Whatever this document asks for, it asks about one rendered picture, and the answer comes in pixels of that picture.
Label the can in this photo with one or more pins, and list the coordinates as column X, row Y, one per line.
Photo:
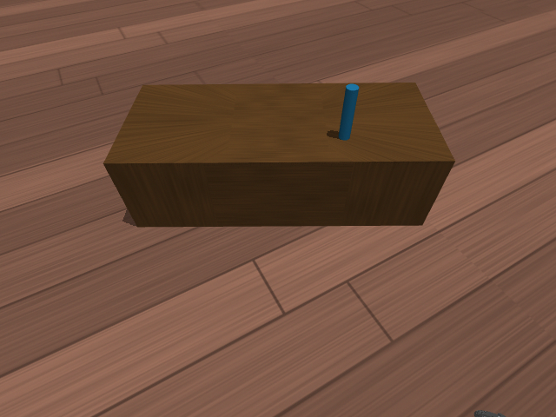
column 348, row 109

